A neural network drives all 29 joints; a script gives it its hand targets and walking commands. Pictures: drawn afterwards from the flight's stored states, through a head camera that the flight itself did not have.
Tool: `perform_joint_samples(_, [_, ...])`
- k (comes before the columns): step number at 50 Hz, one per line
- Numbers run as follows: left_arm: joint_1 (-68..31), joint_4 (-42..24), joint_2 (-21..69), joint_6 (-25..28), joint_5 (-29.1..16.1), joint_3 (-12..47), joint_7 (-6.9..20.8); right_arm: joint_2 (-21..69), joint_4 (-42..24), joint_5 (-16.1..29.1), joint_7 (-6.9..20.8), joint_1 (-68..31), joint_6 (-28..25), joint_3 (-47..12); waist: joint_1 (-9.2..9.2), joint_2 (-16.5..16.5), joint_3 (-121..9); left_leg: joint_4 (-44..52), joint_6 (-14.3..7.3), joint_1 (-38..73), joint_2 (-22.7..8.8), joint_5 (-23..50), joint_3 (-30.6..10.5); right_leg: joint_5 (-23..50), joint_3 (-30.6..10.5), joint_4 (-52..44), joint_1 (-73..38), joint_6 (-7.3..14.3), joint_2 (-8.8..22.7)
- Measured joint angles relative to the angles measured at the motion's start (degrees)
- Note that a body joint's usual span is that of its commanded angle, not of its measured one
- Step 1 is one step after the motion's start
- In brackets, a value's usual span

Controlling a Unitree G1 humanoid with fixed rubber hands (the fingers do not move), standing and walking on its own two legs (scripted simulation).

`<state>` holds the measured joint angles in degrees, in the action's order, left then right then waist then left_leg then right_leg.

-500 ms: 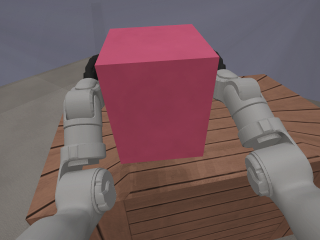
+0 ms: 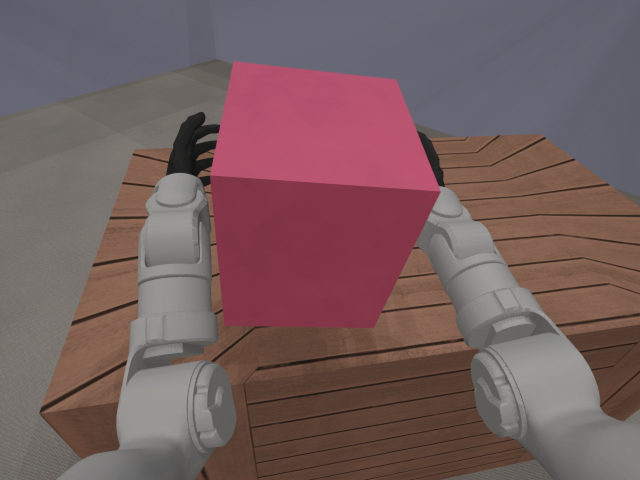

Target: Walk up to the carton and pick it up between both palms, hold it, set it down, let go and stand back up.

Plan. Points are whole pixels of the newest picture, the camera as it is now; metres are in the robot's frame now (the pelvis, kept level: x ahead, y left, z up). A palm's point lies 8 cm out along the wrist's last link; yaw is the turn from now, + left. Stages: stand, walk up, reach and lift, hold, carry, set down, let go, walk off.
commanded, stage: set down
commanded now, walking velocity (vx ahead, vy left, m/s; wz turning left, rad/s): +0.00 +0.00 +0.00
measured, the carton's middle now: (308, 204) +0.39 +0.01 +0.19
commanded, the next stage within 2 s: none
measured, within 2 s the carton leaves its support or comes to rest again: neither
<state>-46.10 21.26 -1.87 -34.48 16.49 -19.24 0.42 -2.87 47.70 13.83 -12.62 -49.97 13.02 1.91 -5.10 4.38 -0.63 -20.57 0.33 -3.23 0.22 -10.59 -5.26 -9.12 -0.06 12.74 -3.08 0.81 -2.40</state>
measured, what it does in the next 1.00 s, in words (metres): stands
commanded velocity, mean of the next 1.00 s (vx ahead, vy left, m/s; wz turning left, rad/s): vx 0.00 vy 0.00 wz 0.00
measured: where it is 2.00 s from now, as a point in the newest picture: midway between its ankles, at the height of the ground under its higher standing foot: outside the picture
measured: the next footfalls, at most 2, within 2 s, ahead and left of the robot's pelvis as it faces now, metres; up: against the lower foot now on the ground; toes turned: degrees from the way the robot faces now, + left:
none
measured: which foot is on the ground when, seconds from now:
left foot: down 0.00-1.00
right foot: down 0.00-1.00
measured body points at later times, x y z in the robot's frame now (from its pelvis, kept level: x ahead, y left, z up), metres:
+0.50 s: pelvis -0.01 +0.00 +0.00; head -0.05 +0.03 +0.45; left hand +0.40 +0.15 +0.20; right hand +0.39 -0.14 +0.18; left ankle +0.02 +0.12 -0.75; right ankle -0.01 -0.11 -0.75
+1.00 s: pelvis +0.00 +0.00 +0.00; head -0.02 +0.03 +0.45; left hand +0.41 +0.14 +0.16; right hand +0.40 -0.15 +0.14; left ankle +0.02 +0.12 -0.75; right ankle -0.01 -0.11 -0.75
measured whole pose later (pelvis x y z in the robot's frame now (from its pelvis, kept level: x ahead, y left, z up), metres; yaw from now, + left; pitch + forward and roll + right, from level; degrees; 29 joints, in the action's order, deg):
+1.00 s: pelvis +0.00 +0.00 +0.00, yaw -2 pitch -4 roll -1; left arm -40.0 24.5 2.7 -26.8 17.3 -19.3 -2.0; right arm -1.1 48.6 5.3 -8.8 -43.3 7.5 7.2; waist -1.7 3.4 0.6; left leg -18.5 0.5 -4.7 -0.5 -9.4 -2.4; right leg -8.9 0.1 13.9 0.6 1.0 -2.1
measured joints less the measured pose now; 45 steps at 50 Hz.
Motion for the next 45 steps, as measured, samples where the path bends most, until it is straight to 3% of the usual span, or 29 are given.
perform_joint_samples(10, [-0.3, 1.1, 1.3, 1.1, -0.3, 1.0, -1.8, -0.3, -1.1, -1.8, 1.2, 1.7, -0.9, 2.1, 0.94, -0.6, 0.3, 0.4, -0.3, -0.9, 0.0, 0.8, 1.0, 0.3, -0.4, 1.1, 1.9, -0.2, 0.3])
perform_joint_samples(26, [-0.4, 6.8, 2.4, 4.8, 1.5, -1.8, -1.1, 1.9, 4.0, -8.6, 3.4, 1.3, -3.3, 7.8, 2.99, -0.3, 0.2, 2.9, 0.0, -0.8, -0.1, 2.5, 2.0, 0.8, -0.4, 1.2, 3.2, 0.0, 0.6])
perform_joint_samples(45, [5.2, 4.0, 4.0, 7.5, 0.6, 0.1, -2.5, 1.6, 1.3, -8.0, 3.6, 5.9, -5.3, 5.4, 2.95, -0.7, 1.0, 1.9, 0.1, -1.4, -0.6, 1.1, 2.6, 0.2, 0.1, 1.1, 3.5, 0.2, 0.3])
